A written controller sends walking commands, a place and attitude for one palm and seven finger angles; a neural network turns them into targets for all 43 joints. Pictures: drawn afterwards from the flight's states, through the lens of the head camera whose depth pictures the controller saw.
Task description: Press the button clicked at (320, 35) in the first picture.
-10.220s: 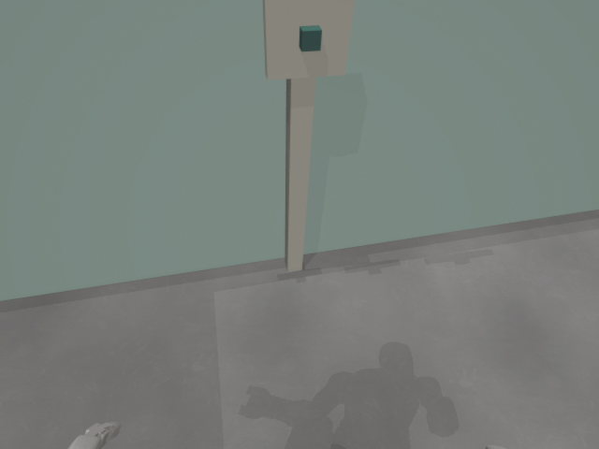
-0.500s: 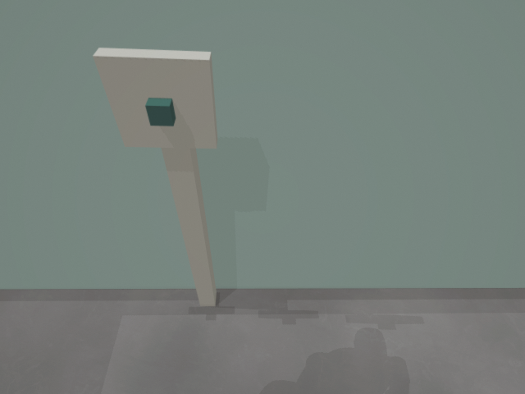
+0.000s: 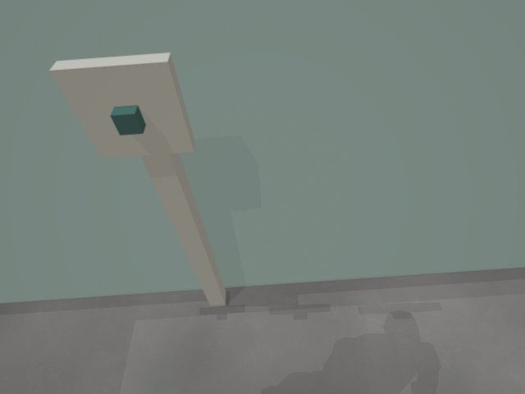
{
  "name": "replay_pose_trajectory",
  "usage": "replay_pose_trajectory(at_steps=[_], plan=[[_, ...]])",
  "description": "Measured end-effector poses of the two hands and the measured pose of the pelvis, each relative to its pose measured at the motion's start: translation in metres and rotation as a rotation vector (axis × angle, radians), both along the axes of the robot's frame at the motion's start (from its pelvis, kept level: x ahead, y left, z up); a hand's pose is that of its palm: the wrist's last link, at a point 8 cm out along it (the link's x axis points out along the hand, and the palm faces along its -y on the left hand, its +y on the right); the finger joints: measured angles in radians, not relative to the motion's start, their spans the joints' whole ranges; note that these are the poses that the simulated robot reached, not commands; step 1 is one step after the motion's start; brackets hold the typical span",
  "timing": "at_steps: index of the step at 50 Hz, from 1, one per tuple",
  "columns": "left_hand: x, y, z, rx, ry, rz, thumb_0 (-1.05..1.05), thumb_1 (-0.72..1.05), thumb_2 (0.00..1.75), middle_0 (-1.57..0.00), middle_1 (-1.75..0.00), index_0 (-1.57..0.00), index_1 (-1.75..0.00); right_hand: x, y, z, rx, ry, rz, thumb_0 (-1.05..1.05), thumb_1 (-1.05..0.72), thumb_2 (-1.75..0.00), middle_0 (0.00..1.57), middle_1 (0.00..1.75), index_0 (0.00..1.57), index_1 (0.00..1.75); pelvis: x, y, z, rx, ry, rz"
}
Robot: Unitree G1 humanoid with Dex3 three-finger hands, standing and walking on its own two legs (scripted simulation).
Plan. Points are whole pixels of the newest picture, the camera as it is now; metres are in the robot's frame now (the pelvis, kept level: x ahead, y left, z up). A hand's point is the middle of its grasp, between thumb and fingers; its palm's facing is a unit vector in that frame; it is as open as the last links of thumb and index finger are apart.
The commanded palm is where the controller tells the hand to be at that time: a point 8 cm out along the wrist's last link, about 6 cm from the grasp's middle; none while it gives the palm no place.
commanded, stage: look again from close up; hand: left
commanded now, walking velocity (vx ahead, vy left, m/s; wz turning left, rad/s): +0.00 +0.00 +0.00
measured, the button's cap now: (129, 119) +0.50 +0.25 +0.16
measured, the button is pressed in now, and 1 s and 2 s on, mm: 0 0 0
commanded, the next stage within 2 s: raise the hand and make a fist in 0.12 s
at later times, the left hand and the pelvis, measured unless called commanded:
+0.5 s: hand (169, 324) +0.21 +0.15 +0.04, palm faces +0.17 -0.99 -0.02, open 6.4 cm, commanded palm +0.11 +0.21 -0.03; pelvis -0.02 -0.03 -0.02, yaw +2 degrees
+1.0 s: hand (153, 355) +0.17 +0.16 +0.03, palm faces -0.01 -1.00 -0.02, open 3.3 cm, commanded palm +0.12 +0.23 +0.04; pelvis -0.05 -0.01 -0.04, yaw +2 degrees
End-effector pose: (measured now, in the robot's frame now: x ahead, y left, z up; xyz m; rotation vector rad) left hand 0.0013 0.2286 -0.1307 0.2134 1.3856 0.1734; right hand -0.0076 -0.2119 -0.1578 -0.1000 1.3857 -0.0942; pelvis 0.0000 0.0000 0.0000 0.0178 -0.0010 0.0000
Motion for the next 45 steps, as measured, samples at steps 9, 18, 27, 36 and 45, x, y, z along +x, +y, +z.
replay_pose_trajectory(at_steps=[9,18,27,36,45], plan=[[0.013,-0.02,-0.003,-0.011,-0.011,0.007,0.01,0.92,0.9,-0.2,-0.3,-0.2,-0.3,0.021,-0.028,0.005,-0.034,-0.012,0.016,0.01,-0.91,-0.9,0.2,0.3,0.2,0.3,0.007,-0.019,0.001,0.0,0.002,0.006],[0.123,-0.017,0.088,0.065,-0.743,0.1,0.03,0.93,0.9,-0.24,-0.34,-0.24,-0.34,0.085,-0.06,0.028,-0.136,-0.378,0.019,0.01,-0.91,-0.9,0.2,0.3,0.2,0.3,0.003,-0.027,-0.003,-0.004,0.024,0.036],[0.161,-0.038,0.154,-0.136,-1.439,-0.102,0.01,0.91,0.9,-0.41,-0.54,-0.41,-0.54,0.188,-0.076,0.08,-0.167,-0.871,0.1,0.01,-0.9,-0.9,0.2,0.3,0.2,0.3,-0.021,-0.035,-0.031,0.012,0.132,0.028],[0.075,-0.007,0.112,-0.044,-1.266,0.025,0.02,0.9,0.9,-0.66,-0.8,-0.65,-0.8,0.212,-0.043,0.087,-0.158,-0.967,0.242,0.01,-0.9,-0.9,0.2,0.3,0.2,0.3,-0.04,-0.031,-0.052,-0.021,0.141,0.065],[0.137,-0.021,0.168,-0.161,-1.506,-0.254,0.02,0.9,0.91,-0.9,-1.07,-0.9,-1.07,0.149,0.003,0.039,-0.03,-0.812,0.202,0.01,-0.9,-0.9,0.2,0.3,0.2,0.3,-0.056,-0.019,-0.056,-0.048,0.117,0.071]])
